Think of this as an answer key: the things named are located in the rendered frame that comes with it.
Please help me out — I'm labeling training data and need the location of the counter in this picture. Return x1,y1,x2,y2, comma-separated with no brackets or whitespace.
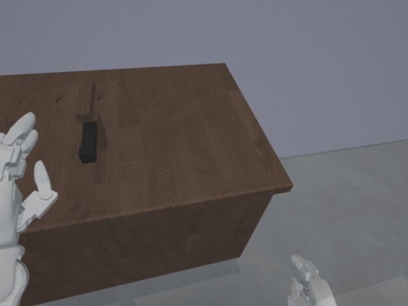
0,63,294,306

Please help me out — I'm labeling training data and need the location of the tap lever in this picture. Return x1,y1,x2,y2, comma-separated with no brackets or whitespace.
78,122,98,164

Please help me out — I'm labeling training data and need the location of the robot left forearm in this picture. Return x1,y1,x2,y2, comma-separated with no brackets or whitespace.
0,244,29,306

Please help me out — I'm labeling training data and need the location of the right robot hand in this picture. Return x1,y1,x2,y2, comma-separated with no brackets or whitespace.
288,253,337,306

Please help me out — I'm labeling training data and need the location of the left robot hand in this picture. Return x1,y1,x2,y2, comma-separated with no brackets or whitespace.
0,112,57,246

